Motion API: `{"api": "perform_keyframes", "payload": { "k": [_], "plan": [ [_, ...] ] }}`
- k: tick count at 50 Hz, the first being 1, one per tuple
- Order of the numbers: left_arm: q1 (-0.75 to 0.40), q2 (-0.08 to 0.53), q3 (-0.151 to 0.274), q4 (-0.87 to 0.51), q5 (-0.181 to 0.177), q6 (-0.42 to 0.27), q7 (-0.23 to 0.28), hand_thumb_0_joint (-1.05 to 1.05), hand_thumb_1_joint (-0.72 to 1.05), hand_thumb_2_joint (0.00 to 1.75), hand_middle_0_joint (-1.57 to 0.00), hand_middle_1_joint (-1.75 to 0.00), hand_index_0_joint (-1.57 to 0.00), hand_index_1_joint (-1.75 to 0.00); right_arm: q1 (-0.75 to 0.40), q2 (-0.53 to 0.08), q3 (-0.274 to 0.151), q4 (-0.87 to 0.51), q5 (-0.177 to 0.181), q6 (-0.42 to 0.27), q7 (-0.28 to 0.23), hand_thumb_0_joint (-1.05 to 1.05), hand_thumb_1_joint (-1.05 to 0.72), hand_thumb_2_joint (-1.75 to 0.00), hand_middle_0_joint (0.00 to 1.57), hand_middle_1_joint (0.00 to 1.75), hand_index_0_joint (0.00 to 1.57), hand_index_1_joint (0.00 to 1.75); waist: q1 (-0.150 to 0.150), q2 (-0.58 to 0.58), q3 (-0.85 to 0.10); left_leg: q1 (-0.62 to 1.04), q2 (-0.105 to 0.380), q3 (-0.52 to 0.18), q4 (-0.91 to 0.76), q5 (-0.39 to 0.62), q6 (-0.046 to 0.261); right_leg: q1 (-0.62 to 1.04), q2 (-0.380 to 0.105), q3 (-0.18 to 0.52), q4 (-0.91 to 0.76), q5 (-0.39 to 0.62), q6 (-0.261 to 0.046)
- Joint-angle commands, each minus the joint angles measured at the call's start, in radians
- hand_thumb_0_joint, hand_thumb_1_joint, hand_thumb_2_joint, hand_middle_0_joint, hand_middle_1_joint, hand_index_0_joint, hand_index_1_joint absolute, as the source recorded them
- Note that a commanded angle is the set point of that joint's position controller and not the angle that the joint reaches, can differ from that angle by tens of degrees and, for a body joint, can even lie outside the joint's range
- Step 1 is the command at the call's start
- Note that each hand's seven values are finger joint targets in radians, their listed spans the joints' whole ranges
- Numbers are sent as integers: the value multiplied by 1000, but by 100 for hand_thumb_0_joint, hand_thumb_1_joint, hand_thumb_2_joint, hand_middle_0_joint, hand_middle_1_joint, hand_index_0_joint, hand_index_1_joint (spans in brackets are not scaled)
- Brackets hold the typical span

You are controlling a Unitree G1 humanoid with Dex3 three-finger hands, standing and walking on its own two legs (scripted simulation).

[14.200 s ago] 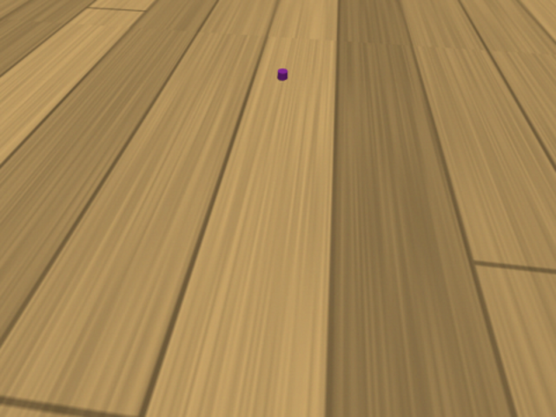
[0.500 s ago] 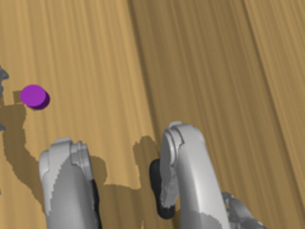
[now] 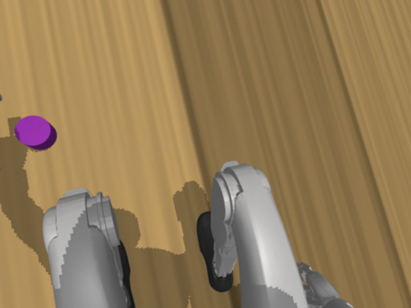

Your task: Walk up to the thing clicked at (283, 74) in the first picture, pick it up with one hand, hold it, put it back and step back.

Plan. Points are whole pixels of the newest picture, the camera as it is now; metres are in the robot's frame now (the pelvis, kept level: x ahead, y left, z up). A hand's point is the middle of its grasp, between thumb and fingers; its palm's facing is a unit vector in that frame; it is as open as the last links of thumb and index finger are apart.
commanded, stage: rise first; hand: left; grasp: from above
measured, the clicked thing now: (37, 133) +0.47 +0.29 -0.29
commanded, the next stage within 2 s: approach in 0.84 s
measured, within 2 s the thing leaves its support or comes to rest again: neither
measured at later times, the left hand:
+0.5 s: hand out of the picture +0.42 +0.34 -0.16, palm faces -0.44 -0.09 -0.89, open 13.6 cm
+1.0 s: hand out of the picture +0.42 +0.34 -0.17, palm faces -0.44 -0.08 -0.89, open 13.2 cm
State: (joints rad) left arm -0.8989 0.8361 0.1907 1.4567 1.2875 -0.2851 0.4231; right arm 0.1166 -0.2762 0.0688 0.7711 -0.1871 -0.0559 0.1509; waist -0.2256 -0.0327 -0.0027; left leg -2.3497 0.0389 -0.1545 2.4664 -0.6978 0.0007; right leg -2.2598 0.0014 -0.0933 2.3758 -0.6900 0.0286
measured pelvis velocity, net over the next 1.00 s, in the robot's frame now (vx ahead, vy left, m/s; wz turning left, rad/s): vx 0.00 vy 0.00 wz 0.01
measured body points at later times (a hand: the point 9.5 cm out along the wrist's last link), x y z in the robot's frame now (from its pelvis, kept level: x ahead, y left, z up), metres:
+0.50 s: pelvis +0.00 +0.00 +0.01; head +0.23 +0.08 +0.38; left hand +0.44 +0.35 -0.11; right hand +0.07 -0.27 -0.10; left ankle +0.07 +0.13 -0.28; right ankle +0.10 -0.12 -0.28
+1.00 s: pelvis +0.00 +0.00 +0.00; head +0.23 +0.08 +0.38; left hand +0.44 +0.34 -0.12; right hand +0.06 -0.27 -0.10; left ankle +0.07 +0.13 -0.28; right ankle +0.10 -0.12 -0.28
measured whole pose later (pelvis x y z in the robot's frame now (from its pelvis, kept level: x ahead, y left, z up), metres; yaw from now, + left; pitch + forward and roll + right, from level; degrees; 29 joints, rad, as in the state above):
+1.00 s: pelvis +0.00 +0.00 +0.00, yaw +0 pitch +32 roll -9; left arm -0.89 0.83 0.16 1.46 1.31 -0.29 0.43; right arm 0.13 -0.27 0.07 0.77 -0.18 -0.06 0.15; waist -0.23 -0.03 -0.02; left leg -2.35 0.03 -0.15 2.45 -0.68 0.00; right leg -2.25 0.00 -0.09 2.36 -0.68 0.03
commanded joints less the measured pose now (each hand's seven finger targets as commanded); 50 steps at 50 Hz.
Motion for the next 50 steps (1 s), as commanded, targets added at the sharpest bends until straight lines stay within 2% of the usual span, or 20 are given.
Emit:
{"api": "perform_keyframes", "payload": {
  "k": [1,7,15,16,18,22,23,25,28,29,37,38,39,40,42,43,45,47,48,50],
  "plan": [
    [-242,299,34,-161,-23,4,27,0,-50,98,-14,-97,-13,-99,192,-259,-85,-18,7,3,-7,0,-90,-90,20,30,20,30,19,329,-695,530,-31,98,-252,195,29,322,35,-69,-237,228,-56],
    [-238,265,19,-207,-28,1,18,0,-50,97,-16,-95,-14,-97,194,-259,-96,-20,13,8,-7,0,-90,-90,20,30,20,30,22,345,-705,555,-31,93,-273,191,24,309,33,-75,-240,218,-55],
    [-280,229,-23,-155,-9,0,16,0,-47,95,-18,-93,-17,-95,206,-256,-91,-11,24,6,-10,0,-90,-90,20,30,20,30,-7,315,-644,538,-32,88,-275,177,27,273,33,-76,-252,210,-55],
    [-278,252,-4,-152,-8,2,17,0,-47,96,-19,-92,-17,-95,211,-259,-88,-10,25,5,-10,0,-91,-90,20,30,20,30,0,307,-653,550,-34,88,-276,189,26,281,31,-76,-254,217,-54],
    [-270,239,-5,-156,-15,2,19,0,-46,95,-19,-91,-17,-93,202,-256,-91,-12,27,3,-10,0,-90,-90,20,30,20,30,12,327,-662,553,-34,91,-285,183,24,282,30,-76,-251,207,-54],
    [-274,260,-5,-138,-7,3,18,0,-44,93,-20,-92,-19,-93,194,-254,-87,-17,29,3,-11,0,-91,-90,20,30,20,30,11,307,-669,540,-36,96,-276,174,27,290,32,-71,-256,204,-55],
    [-295,288,10,-150,-3,1,20,0,-44,93,-20,-91,-19,-93,190,-257,-86,-16,28,3,-12,0,-91,-90,20,30,20,30,9,323,-677,539,-37,95,-279,174,27,288,32,-72,-250,201,-56],
    [-283,255,-11,-108,-4,0,19,0,-43,92,-22,-90,-20,-92,186,-252,-80,-21,24,4,-13,0,-91,-90,20,30,20,30,0,300,-656,511,-37,97,-270,164,29,290,32,-70,-259,195,-54],
    [-287,262,-15,-79,2,-5,19,0,-42,91,-21,-91,-20,-92,192,-257,-73,-18,22,2,-12,0,-90,-90,20,30,20,30,-12,272,-608,482,-42,97,-269,141,34,275,32,-70,-260,172,-55],
    [-277,256,-16,-83,-1,-7,17,0,-41,90,-22,-90,-21,-91,188,-253,-75,-16,22,0,-12,0,-90,-90,20,30,20,30,0,280,-625,496,-39,96,-271,143,31,279,33,-70,-261,172,-55],
    [-293,307,18,-137,3,-16,37,0,-39,88,-24,-88,-23,-90,191,-266,-77,-17,10,-2,-9,0,-91,-90,20,30,20,30,3,349,-686,547,-37,93,-271,174,25,287,31,-79,-240,202,-54],
    [-274,290,15,-129,0,-15,39,0,-39,87,-24,-88,-23,-89,187,-262,-79,-19,12,-1,-11,0,-91,-90,20,30,20,30,7,336,-680,534,-38,94,-273,159,25,282,31,-78,-243,186,-56],
    [-276,271,3,-110,5,-13,40,0,-38,87,-24,-88,-23,-89,190,-262,-76,-19,9,-1,-9,0,-90,-90,20,30,20,30,-7,335,-653,529,-39,93,-277,146,25,269,31,-81,-242,176,-56],
    [-289,270,-8,-114,3,-14,38,0,-38,87,-24,-89,-23,-89,182,-259,-77,-16,13,-2,-9,0,-91,-90,20,30,20,30,-4,334,-657,522,-36,94,-272,135,25,260,35,-77,-250,168,-57],
    [-272,284,10,-110,9,-10,43,0,-38,87,-24,-88,-24,-89,192,-265,-75,-14,10,-5,-9,0,-90,-90,20,30,20,30,3,360,-639,533,-40,91,-283,148,24,254,28,-82,-234,175,-54],
    [-269,272,-4,-91,8,-6,41,0,-38,87,-24,-87,-23,-88,194,-263,-73,-17,9,-8,-7,0,-90,-90,20,30,20,30,-6,342,-623,522,-38,92,-275,143,26,249,29,-82,-236,174,-56],
    [-268,279,8,-126,9,-8,47,0,-38,88,-25,-86,-23,-88,191,-264,-78,-13,15,-6,-8,0,-90,-90,20,30,20,30,10,352,-684,558,-40,90,-284,160,21,265,31,-82,-236,187,-59],
    [-279,285,16,-157,2,-7,46,0,-43,94,-27,-82,-22,-87,201,-267,-80,-14,8,-8,-4,0,-90,-90,20,30,20,30,-2,348,-691,552,-40,96,-271,188,26,295,29,-79,-243,215,-52],
    [-258,272,8,-142,2,-1,45,0,-43,92,-19,-89,-18,-90,206,-265,-82,-8,10,-9,-3,0,-89,-89,20,30,20,30,-1,341,-690,558,-40,93,-273,200,26,293,29,-80,-234,228,-52],
    [-315,240,-25,-157,-4,0,42,0,-47,94,-14,-93,-14,-94,207,-257,-83,-8,14,-11,-2,0,-89,-89,20,30,20,30,-21,329,-691,552,-35,93,-265,192,26,278,32,-74,-245,231,-55]
  ]
}}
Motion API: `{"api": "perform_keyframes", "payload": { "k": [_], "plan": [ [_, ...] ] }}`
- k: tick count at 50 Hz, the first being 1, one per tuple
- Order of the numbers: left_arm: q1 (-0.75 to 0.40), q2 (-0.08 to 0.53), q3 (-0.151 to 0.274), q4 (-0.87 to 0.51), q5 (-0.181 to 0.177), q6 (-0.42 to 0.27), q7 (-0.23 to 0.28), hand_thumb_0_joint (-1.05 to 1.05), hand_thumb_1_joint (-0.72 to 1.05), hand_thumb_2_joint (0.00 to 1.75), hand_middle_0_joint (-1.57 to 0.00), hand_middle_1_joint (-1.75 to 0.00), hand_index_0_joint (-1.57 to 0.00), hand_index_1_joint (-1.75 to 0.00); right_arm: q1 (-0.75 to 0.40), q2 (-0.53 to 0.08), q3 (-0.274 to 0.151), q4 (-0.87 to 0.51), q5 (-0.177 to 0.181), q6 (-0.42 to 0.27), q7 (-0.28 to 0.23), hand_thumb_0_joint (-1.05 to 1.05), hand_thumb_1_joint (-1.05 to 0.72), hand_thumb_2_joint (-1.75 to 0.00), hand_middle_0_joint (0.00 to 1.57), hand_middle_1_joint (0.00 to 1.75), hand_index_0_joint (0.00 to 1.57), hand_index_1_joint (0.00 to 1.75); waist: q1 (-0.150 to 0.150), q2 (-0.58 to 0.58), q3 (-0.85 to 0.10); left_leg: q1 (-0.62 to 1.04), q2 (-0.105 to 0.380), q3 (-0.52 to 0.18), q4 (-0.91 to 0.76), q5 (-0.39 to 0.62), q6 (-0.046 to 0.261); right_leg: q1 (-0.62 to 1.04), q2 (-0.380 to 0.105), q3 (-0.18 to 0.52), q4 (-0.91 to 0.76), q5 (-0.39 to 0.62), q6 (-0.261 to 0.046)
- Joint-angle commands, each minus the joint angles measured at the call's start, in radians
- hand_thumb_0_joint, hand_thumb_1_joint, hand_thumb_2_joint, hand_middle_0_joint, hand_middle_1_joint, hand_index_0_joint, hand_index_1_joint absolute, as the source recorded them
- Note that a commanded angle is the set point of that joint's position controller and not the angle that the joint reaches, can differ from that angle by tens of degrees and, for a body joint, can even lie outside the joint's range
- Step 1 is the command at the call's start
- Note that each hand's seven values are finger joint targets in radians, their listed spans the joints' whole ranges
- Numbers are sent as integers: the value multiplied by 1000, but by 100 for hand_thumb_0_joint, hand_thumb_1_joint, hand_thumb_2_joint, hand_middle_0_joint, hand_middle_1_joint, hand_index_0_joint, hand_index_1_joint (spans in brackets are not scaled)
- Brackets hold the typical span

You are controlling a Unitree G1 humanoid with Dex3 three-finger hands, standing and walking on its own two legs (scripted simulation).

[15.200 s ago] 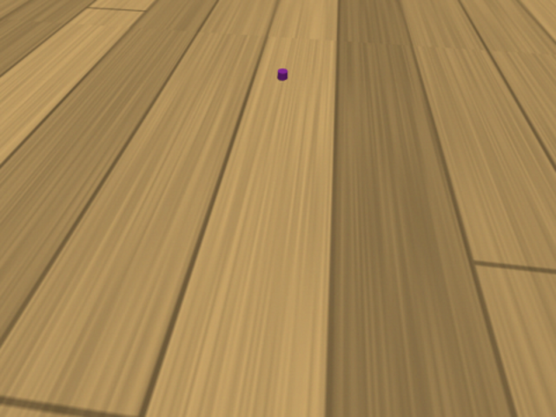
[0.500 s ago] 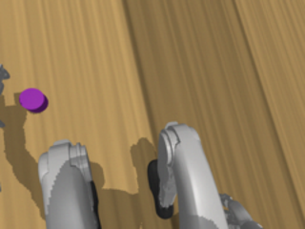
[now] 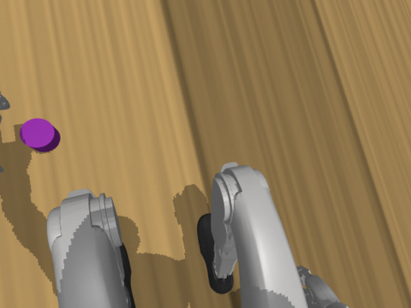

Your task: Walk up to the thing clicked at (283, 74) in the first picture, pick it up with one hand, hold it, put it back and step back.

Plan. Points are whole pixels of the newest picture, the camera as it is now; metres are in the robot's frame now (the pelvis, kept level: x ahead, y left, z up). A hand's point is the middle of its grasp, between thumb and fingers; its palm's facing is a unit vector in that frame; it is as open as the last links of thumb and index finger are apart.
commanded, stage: approach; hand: left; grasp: from above
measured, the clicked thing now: (41, 135) +0.47 +0.29 -0.29
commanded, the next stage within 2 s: close in in 0.62 s
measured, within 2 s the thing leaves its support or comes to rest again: neither
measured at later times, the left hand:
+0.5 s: hand (33, 117) +0.48 +0.27 -0.18, palm faces -0.40 -0.05 -0.92, open 13.9 cm
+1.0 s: hand (29, 136) +0.44 +0.28 -0.20, palm faces -0.46 -0.09 -0.88, open 14.1 cm
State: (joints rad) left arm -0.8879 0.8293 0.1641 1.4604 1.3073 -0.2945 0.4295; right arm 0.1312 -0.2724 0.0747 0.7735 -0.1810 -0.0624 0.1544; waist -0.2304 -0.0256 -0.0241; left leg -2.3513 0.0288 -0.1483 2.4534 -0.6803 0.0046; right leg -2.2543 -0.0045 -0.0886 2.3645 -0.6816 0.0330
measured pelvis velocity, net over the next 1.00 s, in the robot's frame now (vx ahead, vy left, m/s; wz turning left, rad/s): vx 0.00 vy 0.00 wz -0.01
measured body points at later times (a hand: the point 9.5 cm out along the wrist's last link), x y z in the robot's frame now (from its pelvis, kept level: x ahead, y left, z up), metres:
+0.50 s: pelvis +0.00 +0.00 +0.00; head +0.25 +0.05 +0.37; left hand +0.49 +0.27 -0.13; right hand +0.02 -0.27 -0.10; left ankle +0.07 +0.13 -0.28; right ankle +0.10 -0.12 -0.28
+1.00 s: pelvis +0.00 +0.00 +0.00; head +0.24 +0.09 +0.37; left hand +0.46 +0.28 -0.15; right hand +0.07 -0.28 -0.09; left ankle +0.07 +0.13 -0.28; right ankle +0.10 -0.12 -0.28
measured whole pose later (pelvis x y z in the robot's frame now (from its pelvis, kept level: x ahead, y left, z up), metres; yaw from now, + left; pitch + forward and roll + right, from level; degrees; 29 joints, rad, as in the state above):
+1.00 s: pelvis +0.00 +0.00 +0.00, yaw -1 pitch +31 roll -9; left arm -0.99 0.78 0.09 1.59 1.35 -0.30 0.50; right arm 0.10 -0.30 0.11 0.73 -0.19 -0.10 0.18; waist -0.28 -0.06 0.00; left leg -2.34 0.03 -0.17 2.47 -0.69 -0.01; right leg -2.24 0.00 -0.11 2.37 -0.68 0.03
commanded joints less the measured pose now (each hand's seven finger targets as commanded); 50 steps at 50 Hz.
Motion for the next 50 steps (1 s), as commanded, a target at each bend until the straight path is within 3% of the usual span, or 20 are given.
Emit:
{"api": "perform_keyframes", "payload": {
  "k": [1,3,4,8,16,21,24,27,31,32,33,34,35,36,37,40,43,46,48,50],
  "plan": [
    [-347,220,-21,-148,-29,9,34,0,-48,95,-14,-95,-13,-96,195,-259,-88,-8,11,-7,-6,0,-89,-89,20,30,20,30,-32,325,-647,532,-25,88,-249,160,23,262,38,-78,-241,214,-60],
    [-382,171,-59,-140,-27,10,34,0,-48,95,-14,-95,-14,-96,209,-259,-85,0,8,-12,-6,0,-89,-89,20,30,20,30,-50,320,-646,535,-23,83,-251,155,21,258,41,-82,-249,209,-59],
    [-414,163,-70,-108,-25,13,36,0,-48,95,-14,-96,-13,-96,219,-261,-82,3,7,-18,-5,0,-90,-89,20,30,20,30,-76,308,-620,520,-22,80,-241,141,22,243,40,-85,-247,200,-60],
    [-466,90,-124,-93,-23,24,54,0,-50,98,-13,-98,-12,-98,228,-263,-72,3,6,-28,-9,0,-89,-89,20,30,20,30,-86,342,-635,545,-21,75,-256,139,15,245,44,-97,-255,198,-61],
    [-440,191,-40,49,17,125,135,0,-52,99,-11,-99,-10,-99,212,-276,-41,-36,0,-39,6,0,-89,-89,20,30,20,30,-60,349,-637,519,-24,97,-249,179,20,275,46,-90,-232,246,-64],
    [-390,273,25,7,-18,175,151,0,-52,99,-11,-98,-10,-99,193,-286,-28,-72,14,-45,16,0,-89,-89,20,30,20,30,-21,336,-705,495,-24,113,-239,210,35,359,50,-69,-231,278,-59],
    [-307,272,18,41,-43,195,117,0,-54,100,-10,-99,-9,-100,183,-281,-28,-77,20,-48,23,0,-89,-89,20,30,20,30,-17,279,-659,422,-23,118,-228,170,46,379,56,-57,-242,241,-52],
    [-329,292,34,-88,-95,181,68,0,-56,100,-8,-102,-8,-102,189,-269,-40,-79,23,-52,27,0,-90,-89,20,30,20,30,-8,260,-707,399,-22,115,-216,166,51,451,55,-39,-254,235,-46],
    [-347,255,31,-157,-124,132,-14,0,-58,101,-8,-102,-7,-103,222,-283,-73,-72,16,-55,22,0,-90,-89,20,30,20,30,-49,270,-661,419,-21,97,-222,130,36,399,46,-59,-259,183,-58],
    [-371,170,-30,-179,-127,115,-37,0,-57,100,-7,-102,-7,-102,232,-279,-76,-59,17,-52,19,0,-90,-89,20,30,20,30,-62,280,-666,446,-21,91,-225,123,30,370,47,-68,-267,176,-62],
    [-399,160,-34,-200,-128,95,-50,0,-57,100,-7,-103,-7,-103,244,-288,-86,-52,18,-48,17,0,-90,-89,20,30,20,30,-88,282,-655,447,-18,82,-223,116,26,354,47,-76,-268,172,-65],
    [-392,55,-114,-172,-124,84,-69,0,-56,99,-7,-103,-7,-103,268,-273,-85,-20,20,-44,16,0,-90,-89,20,30,20,30,-98,281,-622,455,-20,78,-227,99,24,321,47,-79,-272,161,-64],
    [-389,78,-108,-187,-129,66,-76,0,-56,99,-7,-103,-7,-103,253,-275,-92,-34,24,-43,14,0,-90,-89,20,30,20,30,-98,260,-636,459,-16,68,-234,91,23,322,51,-86,-274,151,-63],
    [-385,80,-125,-166,-113,56,-78,0,-55,99,-8,-104,-8,-103,276,-284,-90,-14,22,-40,15,0,-90,-89,20,30,20,30,-95,268,-600,448,-21,71,-229,91,21,313,46,-86,-271,153,-62],
    [-363,107,-105,-173,-116,44,-73,0,-55,97,-6,-104,-8,-102,283,-283,-95,-14,22,-36,11,0,-90,-90,20,30,20,30,-77,253,-636,472,-19,67,-231,120,20,335,49,-92,-269,177,-58],
    [-373,91,-125,-124,-82,14,-42,0,-52,95,-6,-105,-9,-102,257,-279,-77,-19,19,-27,12,0,-90,-89,20,30,20,30,-69,276,-587,497,-23,63,-239,126,11,294,47,-103,-247,181,-66],
    [-392,175,-62,-106,-30,-5,22,0,-51,95,-6,-104,-9,-101,238,-287,-64,-24,15,-19,8,0,-89,-89,20,30,20,30,-47,326,-622,540,-22,65,-238,196,4,294,48,-112,-218,237,-68],
    [-381,191,-36,-34,22,-1,95,0,-52,99,-6,-102,-6,-101,212,-285,-51,-23,1,-19,16,0,-89,-90,20,30,20,30,-57,345,-608,556,-19,73,-230,230,7,286,53,-113,-203,276,-63],
    [-420,176,-54,64,49,8,138,0,-52,98,-5,-101,-6,-100,200,-285,-35,-22,-17,-30,27,0,-89,-90,20,30,20,30,-105,335,-550,527,-19,71,-213,209,12,250,53,-120,-189,265,-58],
    [-418,201,-38,124,64,18,186,0,-54,100,-6,-99,-5,-100,178,-296,-29,-26,-24,-44,31,0,-89,-90,20,30,20,30,-104,343,-520,501,-22,64,-225,163,13,221,52,-126,-186,222,-61]
  ]
}}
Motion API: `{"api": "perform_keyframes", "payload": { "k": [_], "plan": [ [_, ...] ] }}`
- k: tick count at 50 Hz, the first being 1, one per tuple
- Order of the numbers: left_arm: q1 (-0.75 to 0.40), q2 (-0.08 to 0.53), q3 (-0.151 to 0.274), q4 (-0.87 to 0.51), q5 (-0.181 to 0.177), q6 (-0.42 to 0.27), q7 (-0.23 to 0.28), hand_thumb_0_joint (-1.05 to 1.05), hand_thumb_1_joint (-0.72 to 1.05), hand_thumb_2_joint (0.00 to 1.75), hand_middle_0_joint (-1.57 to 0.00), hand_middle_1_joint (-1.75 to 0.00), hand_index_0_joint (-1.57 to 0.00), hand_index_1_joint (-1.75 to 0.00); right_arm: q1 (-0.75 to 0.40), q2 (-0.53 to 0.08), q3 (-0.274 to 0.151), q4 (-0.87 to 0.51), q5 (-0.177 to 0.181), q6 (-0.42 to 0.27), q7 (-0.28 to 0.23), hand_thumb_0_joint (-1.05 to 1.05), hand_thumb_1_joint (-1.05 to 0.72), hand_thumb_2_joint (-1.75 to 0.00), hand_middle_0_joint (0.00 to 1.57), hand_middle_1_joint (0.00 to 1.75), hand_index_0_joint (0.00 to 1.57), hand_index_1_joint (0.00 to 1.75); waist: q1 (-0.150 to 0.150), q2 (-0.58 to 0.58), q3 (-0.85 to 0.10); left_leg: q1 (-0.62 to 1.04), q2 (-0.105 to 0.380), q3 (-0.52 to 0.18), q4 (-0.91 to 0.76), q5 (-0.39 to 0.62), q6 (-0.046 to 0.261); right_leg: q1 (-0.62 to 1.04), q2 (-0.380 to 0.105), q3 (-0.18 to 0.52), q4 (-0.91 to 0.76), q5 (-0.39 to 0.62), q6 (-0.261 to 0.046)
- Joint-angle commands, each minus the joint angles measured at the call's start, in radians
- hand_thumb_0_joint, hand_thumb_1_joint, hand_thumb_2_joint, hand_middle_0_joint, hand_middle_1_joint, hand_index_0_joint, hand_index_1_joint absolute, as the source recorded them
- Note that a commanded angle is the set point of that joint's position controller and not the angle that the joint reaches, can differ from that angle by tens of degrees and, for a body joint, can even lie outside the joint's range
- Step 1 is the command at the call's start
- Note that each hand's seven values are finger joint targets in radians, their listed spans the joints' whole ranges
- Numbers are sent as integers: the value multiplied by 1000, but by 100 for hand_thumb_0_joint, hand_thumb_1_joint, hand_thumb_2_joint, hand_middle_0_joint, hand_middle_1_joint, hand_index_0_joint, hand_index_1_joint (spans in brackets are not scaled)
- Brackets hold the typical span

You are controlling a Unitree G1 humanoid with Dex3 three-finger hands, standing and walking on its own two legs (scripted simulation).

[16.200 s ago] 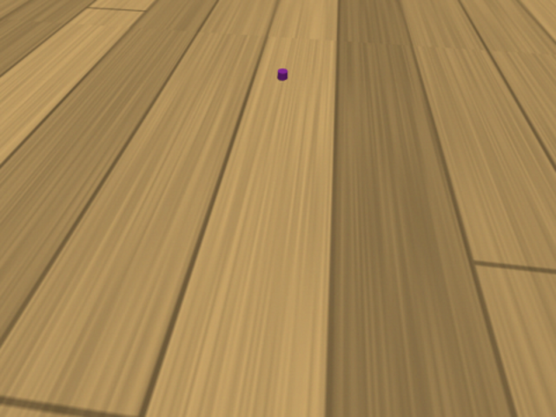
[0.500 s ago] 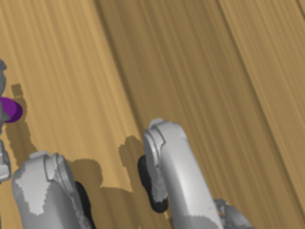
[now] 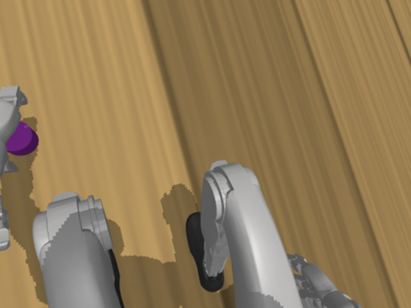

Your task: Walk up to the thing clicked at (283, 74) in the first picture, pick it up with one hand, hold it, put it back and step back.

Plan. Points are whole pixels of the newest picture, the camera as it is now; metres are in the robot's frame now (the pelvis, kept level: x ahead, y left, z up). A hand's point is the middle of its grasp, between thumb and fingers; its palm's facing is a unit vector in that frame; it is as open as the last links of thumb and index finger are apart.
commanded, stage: rest palm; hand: left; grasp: from above
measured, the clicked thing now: (17, 138) +0.47 +0.30 -0.29
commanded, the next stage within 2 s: close in 1.22 s
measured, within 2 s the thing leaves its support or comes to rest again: neither
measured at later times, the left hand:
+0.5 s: hand (4, 140) +0.45 +0.31 -0.25, palm faces -0.48 -0.14 -0.87, open 14.2 cm
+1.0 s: hand (19, 142) +0.45 +0.28 -0.26, palm faces -0.40 -0.09 -0.91, open 14.4 cm
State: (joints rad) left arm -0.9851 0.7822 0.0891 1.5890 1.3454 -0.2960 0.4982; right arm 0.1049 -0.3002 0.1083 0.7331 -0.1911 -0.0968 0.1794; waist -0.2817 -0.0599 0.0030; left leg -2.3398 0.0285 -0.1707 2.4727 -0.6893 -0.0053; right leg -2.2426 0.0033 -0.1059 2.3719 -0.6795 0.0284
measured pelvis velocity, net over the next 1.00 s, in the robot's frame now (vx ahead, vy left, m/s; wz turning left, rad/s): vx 0.00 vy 0.01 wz -0.08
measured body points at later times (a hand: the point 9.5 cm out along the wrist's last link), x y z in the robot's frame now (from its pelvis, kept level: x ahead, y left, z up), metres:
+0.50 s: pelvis +0.01 +0.00 -0.02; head +0.28 +0.08 +0.33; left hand +0.47 +0.31 -0.20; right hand +0.02 -0.25 -0.10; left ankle +0.07 +0.13 -0.28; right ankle +0.10 -0.12 -0.28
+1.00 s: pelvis +0.00 +0.01 -0.02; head +0.27 +0.11 +0.33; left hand +0.47 +0.28 -0.21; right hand +0.05 -0.26 -0.08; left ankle +0.07 +0.13 -0.28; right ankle +0.10 -0.12 -0.28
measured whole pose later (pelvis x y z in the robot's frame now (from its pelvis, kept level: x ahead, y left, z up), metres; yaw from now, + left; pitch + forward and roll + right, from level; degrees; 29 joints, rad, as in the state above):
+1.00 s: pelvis +0.00 +0.01 -0.02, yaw -5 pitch +27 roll -13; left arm -1.01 0.91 0.13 1.78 1.31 -0.19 0.74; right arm 0.06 -0.34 0.24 0.72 -0.29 -0.27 0.30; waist -0.37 -0.12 0.13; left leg -2.35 0.05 -0.24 2.57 -0.72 0.01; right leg -2.24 0.04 -0.16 2.40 -0.66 0.05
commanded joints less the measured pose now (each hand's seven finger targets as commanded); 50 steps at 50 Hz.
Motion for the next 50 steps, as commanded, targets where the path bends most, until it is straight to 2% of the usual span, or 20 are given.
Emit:
{"api": "perform_keyframes", "payload": {
  "k": [1,4,6,10,14,15,16,17,18,20,24,27,28,30,32,34,38,44,48,50],
  "plan": [
    [-325,246,29,15,29,28,133,0,-53,99,-6,-100,-6,-100,198,-270,-56,7,-19,-17,10,0,-89,-90,20,30,20,30,-63,384,-538,490,-19,90,-239,155,24,211,49,-106,-201,208,-55],
    [-361,290,39,7,31,52,179,0,-51,97,-6,-100,-7,-100,184,-282,-45,8,-36,-42,19,0,-89,-90,20,30,20,30,-63,409,-562,476,-20,100,-230,122,27,230,52,-95,-211,177,-54],
    [-350,277,39,39,18,75,188,0,-51,97,-6,-99,-6,-99,190,-292,-38,9,-46,-66,31,0,-89,-90,20,30,20,30,-81,401,-559,483,-19,98,-211,121,29,230,46,-104,-194,177,-45],
    [-396,375,91,-20,-19,92,191,0,-52,97,-6,-99,-6,-99,186,-320,-26,-12,-50,-98,44,0,-89,-90,20,30,20,30,-77,410,-607,471,-9,91,-190,132,32,282,50,-98,-202,194,-45],
    [-282,404,139,71,-39,107,165,0,-54,98,-6,-100,-5,-100,221,-317,-16,3,-67,-102,51,0,-90,-90,20,30,20,30,-75,390,-578,430,-6,83,-179,135,33,308,55,-104,-188,201,-46],
    [-271,384,122,77,-49,108,152,0,-53,97,-5,-100,-5,-100,206,-308,-12,-4,-67,-105,54,0,-90,-90,20,30,20,30,-73,381,-565,422,-4,81,-167,136,34,306,57,-100,-186,206,-47],
    [-258,394,131,75,-62,109,141,0,-54,98,-6,-100,-5,-100,211,-309,-8,-1,-69,-106,54,0,-90,-90,20,30,20,30,-72,373,-579,420,-4,78,-165,149,36,325,60,-103,-188,223,-45],
    [-256,355,99,50,-63,106,127,0,-55,97,-6,-100,-5,-100,210,-301,-5,-9,-70,-107,57,0,-90,-90,20,30,20,30,-75,400,-577,437,-7,80,-171,169,33,336,58,-101,-183,242,-47],
    [-239,397,129,47,-75,103,121,0,-53,96,-5,-102,-6,-101,218,-307,-7,4,-74,-104,56,0,-90,-90,20,30,20,30,-70,385,-595,435,-1,73,-167,183,34,360,64,-107,-187,258,-44],
    [-220,416,139,27,-85,93,106,0,-55,98,-6,-100,-5,-100,234,-304,2,7,-71,-102,58,0,-90,-90,20,30,20,30,-69,378,-598,437,-1,70,-154,224,35,387,61,-106,-180,298,-40],
    [-225,374,106,23,-85,47,88,0,-55,98,-6,-100,-5,-100,238,-298,23,15,-85,-91,64,0,-90,-90,20,30,20,30,-102,372,-561,447,3,55,-138,246,30,380,65,-127,-172,322,-40],
    [-251,388,92,-6,-72,13,90,0,-54,98,-6,-99,-5,-100,225,-311,29,13,-86,-92,69,0,-90,-90,20,30,20,30,-108,406,-536,482,6,46,-137,233,21,354,67,-137,-160,301,-45],
    [-256,416,109,-14,-62,1,103,0,-55,100,-6,-99,-5,-100,228,-329,30,14,-89,-90,68,0,-90,-90,20,30,20,30,-108,416,-527,483,7,42,-144,224,17,347,68,-146,-163,287,-47],
    [-240,410,101,-18,-41,-15,126,0,-54,101,-7,-98,-5,-100,219,-328,28,13,-93,-92,69,0,-90,-90,20,30,20,30,-103,443,-537,524,9,41,-155,229,10,345,71,-152,-156,291,-45],
    [-230,399,88,5,-16,-20,155,0,-53,99,-6,-99,-5,-100,201,-324,33,11,-102,-97,76,0,-89,-90,20,30,20,30,-101,459,-529,533,11,40,-162,219,4,331,77,-159,-145,285,-48],
    [-238,342,40,22,-12,-16,182,0,-55,101,-6,-98,-4,-99,167,-330,30,8,-103,-109,84,0,-90,-90,20,30,20,30,-102,473,-496,521,12,33,-175,196,0,298,77,-169,-142,264,-49],
    [-254,344,28,35,7,19,247,0,-57,102,-7,-97,-4,-100,156,-347,32,18,-109,-128,96,0,-90,-90,20,30,20,30,-109,461,-478,484,11,36,-175,181,6,294,82,-165,-164,257,-47],
    [-270,311,3,102,-31,95,291,0,-57,100,-6,-98,-4,-100,139,-364,30,16,-102,-162,117,0,-90,-90,20,30,20,30,-129,404,-442,454,15,24,-184,124,12,280,82,-160,-179,220,-44],
    [-294,395,67,80,-60,127,280,0,-60,102,-6,-97,-3,-101,122,-376,31,-9,-84,-180,122,0,-90,-90,20,30,20,30,-118,415,-483,467,23,20,-174,138,15,314,80,-146,-175,232,-43],
    [-274,386,81,108,-68,137,257,0,-60,103,-7,-98,-3,-101,132,-366,37,-15,-85,-191,128,0,-90,-91,20,30,20,30,-122,401,-466,446,18,29,-152,148,21,318,74,-144,-167,241,-38]
  ]
}}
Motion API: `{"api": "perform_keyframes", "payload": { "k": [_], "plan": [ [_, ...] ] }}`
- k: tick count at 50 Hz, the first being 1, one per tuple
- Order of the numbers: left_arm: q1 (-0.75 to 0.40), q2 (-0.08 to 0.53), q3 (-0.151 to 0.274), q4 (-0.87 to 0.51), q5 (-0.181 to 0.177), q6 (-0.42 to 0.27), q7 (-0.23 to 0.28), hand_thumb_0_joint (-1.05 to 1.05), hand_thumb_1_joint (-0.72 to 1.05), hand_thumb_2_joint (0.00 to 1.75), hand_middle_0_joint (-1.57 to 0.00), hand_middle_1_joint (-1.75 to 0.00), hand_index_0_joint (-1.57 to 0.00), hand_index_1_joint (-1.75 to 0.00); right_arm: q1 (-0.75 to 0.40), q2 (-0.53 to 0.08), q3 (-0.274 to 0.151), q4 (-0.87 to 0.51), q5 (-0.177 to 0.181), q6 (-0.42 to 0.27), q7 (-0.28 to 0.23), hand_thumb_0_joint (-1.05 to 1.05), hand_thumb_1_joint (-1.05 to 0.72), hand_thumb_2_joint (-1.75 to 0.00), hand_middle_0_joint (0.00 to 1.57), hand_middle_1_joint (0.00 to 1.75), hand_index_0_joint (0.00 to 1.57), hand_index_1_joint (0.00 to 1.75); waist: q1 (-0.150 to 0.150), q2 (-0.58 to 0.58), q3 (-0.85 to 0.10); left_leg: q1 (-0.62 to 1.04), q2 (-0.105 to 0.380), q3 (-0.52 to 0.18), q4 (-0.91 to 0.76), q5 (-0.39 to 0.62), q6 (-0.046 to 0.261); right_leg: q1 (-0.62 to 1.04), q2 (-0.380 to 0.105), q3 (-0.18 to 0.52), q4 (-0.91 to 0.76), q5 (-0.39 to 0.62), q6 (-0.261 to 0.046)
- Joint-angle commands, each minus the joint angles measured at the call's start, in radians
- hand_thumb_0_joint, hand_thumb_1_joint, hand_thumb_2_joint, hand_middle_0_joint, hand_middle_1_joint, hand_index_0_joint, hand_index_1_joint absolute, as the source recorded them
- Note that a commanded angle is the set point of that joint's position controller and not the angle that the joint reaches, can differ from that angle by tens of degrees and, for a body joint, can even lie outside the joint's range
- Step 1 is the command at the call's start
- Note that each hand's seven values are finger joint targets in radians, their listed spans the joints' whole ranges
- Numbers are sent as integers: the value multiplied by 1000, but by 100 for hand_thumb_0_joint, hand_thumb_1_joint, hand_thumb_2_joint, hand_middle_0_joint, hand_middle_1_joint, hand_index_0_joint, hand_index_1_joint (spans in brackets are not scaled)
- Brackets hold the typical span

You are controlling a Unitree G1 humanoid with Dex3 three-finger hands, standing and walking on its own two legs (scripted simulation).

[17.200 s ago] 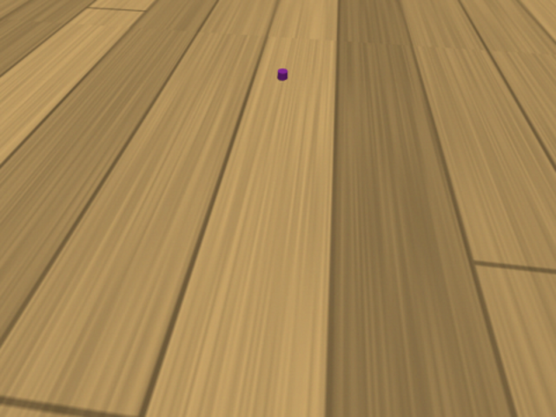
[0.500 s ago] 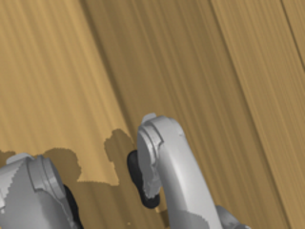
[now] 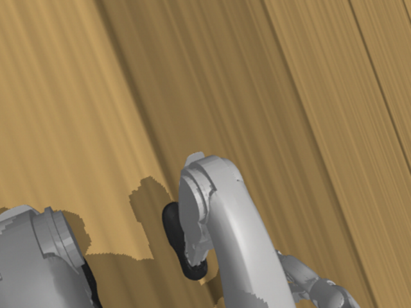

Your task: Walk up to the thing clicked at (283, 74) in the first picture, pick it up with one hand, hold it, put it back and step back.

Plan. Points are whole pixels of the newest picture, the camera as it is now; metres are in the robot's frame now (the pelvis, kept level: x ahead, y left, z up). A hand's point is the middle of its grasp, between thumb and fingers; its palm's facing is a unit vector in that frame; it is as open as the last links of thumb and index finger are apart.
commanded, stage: rest palm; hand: left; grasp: from above
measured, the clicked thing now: out of the picture +0.44 +0.33 -0.27
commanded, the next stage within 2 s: close in 0.22 s
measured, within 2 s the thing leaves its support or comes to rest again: neither
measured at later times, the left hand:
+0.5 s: hand out of the picture +0.43 +0.31 -0.25, palm faces -0.43 -0.14 -0.89, open 13.9 cm
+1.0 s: hand out of the picture +0.42 +0.33 -0.25, palm faces -0.50 -0.18 -0.85, open 13.5 cm
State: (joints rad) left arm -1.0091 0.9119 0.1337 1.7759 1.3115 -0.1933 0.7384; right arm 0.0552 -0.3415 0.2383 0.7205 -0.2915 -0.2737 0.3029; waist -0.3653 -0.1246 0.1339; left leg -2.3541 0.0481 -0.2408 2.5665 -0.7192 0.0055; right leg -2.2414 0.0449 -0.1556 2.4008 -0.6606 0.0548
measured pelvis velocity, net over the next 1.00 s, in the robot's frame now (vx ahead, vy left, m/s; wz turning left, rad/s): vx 0.00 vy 0.00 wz -0.01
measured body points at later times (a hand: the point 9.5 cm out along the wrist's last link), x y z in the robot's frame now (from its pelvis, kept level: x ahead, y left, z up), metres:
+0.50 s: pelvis +0.00 +0.00 +0.00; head +0.27 +0.13 +0.34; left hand +0.45 +0.32 -0.20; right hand +0.06 -0.25 -0.07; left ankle +0.06 +0.13 -0.26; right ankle +0.11 -0.12 -0.26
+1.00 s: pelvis +0.00 +0.00 +0.00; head +0.28 +0.12 +0.33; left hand +0.44 +0.34 -0.21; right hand +0.05 -0.25 -0.06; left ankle +0.06 +0.13 -0.26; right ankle +0.11 -0.12 -0.26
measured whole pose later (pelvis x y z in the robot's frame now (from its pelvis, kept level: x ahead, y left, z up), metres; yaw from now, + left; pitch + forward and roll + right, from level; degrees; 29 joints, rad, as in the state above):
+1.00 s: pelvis +0.00 +0.00 +0.00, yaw +0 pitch +26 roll -14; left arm -0.99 1.00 0.11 1.71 1.21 -0.24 0.56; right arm 0.10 -0.35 0.29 0.71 -0.28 -0.27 0.29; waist -0.36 -0.14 0.20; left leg -2.33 0.04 -0.27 2.56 -0.73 -0.01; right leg -2.21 0.04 -0.18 2.39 -0.67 0.05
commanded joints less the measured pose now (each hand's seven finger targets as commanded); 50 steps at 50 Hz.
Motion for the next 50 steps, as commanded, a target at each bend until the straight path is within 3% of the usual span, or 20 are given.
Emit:
{"api": "perform_keyframes", "payload": {
  "k": [1,6,9,12,17,20,22,26,29,30,33,35,36,38,40,41,45,48,50],
  "plan": [
    [-236,282,60,-68,-40,35,8,0,-60,103,-6,-98,-3,-101,189,-328,-89,8,11,-17,5,0,-90,-91,20,30,20,30,-38,456,-596,452,-2,101,-248,182,12,325,32,-96,-201,221,-64],
    [-222,301,65,-80,-63,18,-59,0,-61,104,-7,-100,-3,-104,199,-314,-78,5,17,-14,-3,0,-91,-91,20,30,20,30,-41,476,-605,457,-4,98,-253,196,10,361,36,-95,-209,230,-67],
    [-210,294,46,-108,-71,-14,-85,0,-60,102,-6,-101,-3,-104,205,-310,-72,8,13,-5,-11,0,-91,-91,20,30,20,30,-31,497,-637,483,-3,95,-253,221,5,380,38,-104,-203,250,-69],
    [-214,269,7,-139,-76,-49,-106,0,-60,104,-7,-101,-3,-105,203,-308,-61,11,10,0,-7,0,-91,-91,20,30,20,30,-47,511,-637,524,4,76,-247,263,-3,389,38,-120,-184,288,-67],
    [-202,280,3,-150,-49,-96,-72,0,-54,105,-9,-102,-6,-105,216,-323,-46,14,5,12,-7,0,-89,-90,20,30,20,30,-46,520,-644,542,6,80,-235,304,-5,414,49,-126,-185,331,-65],
    [-203,279,2,-139,-31,-103,-23,0,-49,107,-11,-103,-9,-106,193,-334,-49,14,0,12,-8,0,-89,-90,20,30,20,30,-38,508,-616,504,6,83,-237,269,-3,406,54,-125,-194,309,-66],
    [-203,248,-30,-134,-20,-93,2,0,-47,103,-11,-102,-10,-104,185,-335,-49,18,-3,9,-5,0,-89,-90,20,30,20,30,-40,504,-598,501,7,82,-247,256,-6,379,57,-131,-201,289,-68],
    [-214,256,-34,-110,-5,-46,47,0,-44,100,-13,-102,-12,-102,186,-347,-55,4,-2,-2,-1,0,-89,-90,20,30,20,30,-56,491,-569,491,10,79,-265,198,-5,359,58,-126,-214,246,-68],
    [-244,241,-51,-114,-23,-2,56,0,-43,98,-14,-101,-13,-101,167,-351,-64,-3,8,-21,3,0,-89,-90,20,30,20,30,-66,485,-553,485,12,73,-268,161,-5,332,50,-117,-215,220,-66],
    [-258,253,-38,-114,-29,10,59,0,-43,96,-14,-99,-14,-100,172,-356,-64,-3,7,-24,5,0,-90,-90,20,30,20,30,-64,482,-556,478,12,70,-278,159,-4,328,49,-121,-222,213,-67],
    [-256,319,22,-84,-50,47,38,0,-45,95,-14,-96,-12,-97,168,-370,-75,-10,29,-35,6,0,-89,-90,20,30,20,30,-52,469,-531,457,14,64,-277,144,-4,307,36,-111,-207,196,-65],
    [-253,294,20,-62,-62,59,6,0,-46,95,-14,-95,-12,-96,182,-359,-72,-22,29,-39,8,0,-90,-90,20,30,20,30,-64,469,-532,457,13,74,-267,156,0,323,39,-105,-210,212,-62],
    [-232,327,49,-55,-66,63,-7,0,-47,95,-13,-95,-11,-97,196,-359,-68,-18,28,-36,8,0,-90,-90,20,30,20,30,-59,461,-542,448,12,75,-266,169,3,341,41,-106,-216,218,-62],
    [-204,320,59,-57,-88,63,-47,0,-47,95,-12,-97,-10,-98,196,-347,-71,-22,34,-33,2,0,-90,-90,20,30,20,30,-44,484,-556,454,6,76,-274,190,2,351,36,-105,-216,225,-66],
    [-194,313,53,-81,-99,47,-86,0,-47,94,-12,-99,-11,-100,198,-339,-66,-24,29,-28,-1,0,-90,-90,20,30,20,30,-42,506,-578,486,7,69,-288,210,-3,361,37,-112,-209,235,-70],
    [-214,293,31,-92,-99,37,-106,0,-47,94,-12,-99,-11,-100,195,-327,-58,-22,28,-24,-1,0,-90,-90,20,30,20,30,-58,509,-578,492,7,67,-276,215,-3,356,38,-115,-199,243,-69],
    [-237,273,-24,-169,-116,-29,-147,0,-42,92,-14,-100,-14,-100,197,-331,-51,-15,30,-4,-14,0,-90,-90,20,30,20,30,-66,521,-601,520,11,62,-263,242,-6,391,40,-123,-206,272,-66],
    [-227,279,-37,-196,-107,-83,-144,0,-36,91,-16,-102,-17,-100,205,-331,-38,-11,25,12,-15,0,-89,-90,20,30,20,30,-56,514,-610,520,10,69,-252,260,-5,417,44,-128,-208,288,-66],
    [-222,324,-1,-226,-84,-115,-113,0,-31,91,-18,-101,-20,-100,209,-336,-34,-11,24,22,-23,0,-89,-90,20,30,20,30,-35,538,-653,546,11,74,-251,285,-7,432,50,-129,-211,309,-67]
  ]
}}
